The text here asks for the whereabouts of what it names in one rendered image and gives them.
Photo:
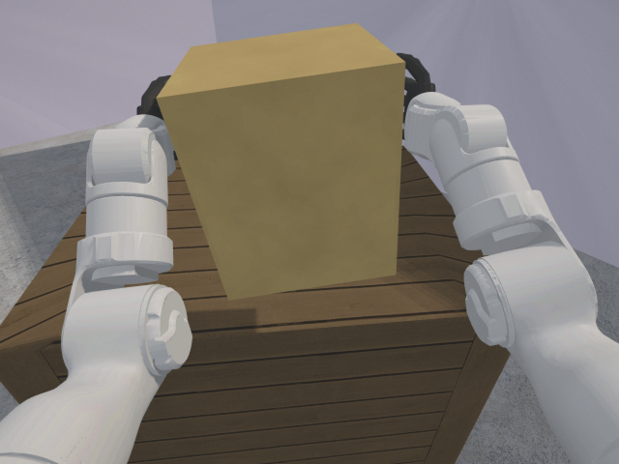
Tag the left robot upper arm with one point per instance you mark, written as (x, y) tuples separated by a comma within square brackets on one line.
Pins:
[(119, 344)]

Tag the robot left hand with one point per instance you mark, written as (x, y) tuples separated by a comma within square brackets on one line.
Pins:
[(149, 104)]

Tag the robot right hand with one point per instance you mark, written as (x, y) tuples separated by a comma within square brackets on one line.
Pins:
[(420, 85)]

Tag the right robot upper arm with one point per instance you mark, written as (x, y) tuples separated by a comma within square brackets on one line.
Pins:
[(536, 302)]

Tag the robot left forearm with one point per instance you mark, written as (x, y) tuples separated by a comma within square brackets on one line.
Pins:
[(126, 199)]

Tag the carton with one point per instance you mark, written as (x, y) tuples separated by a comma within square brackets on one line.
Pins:
[(290, 145)]

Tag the pedestal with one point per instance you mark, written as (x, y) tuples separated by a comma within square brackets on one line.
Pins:
[(386, 370)]

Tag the robot right forearm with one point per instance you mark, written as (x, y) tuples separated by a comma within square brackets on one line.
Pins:
[(495, 208)]

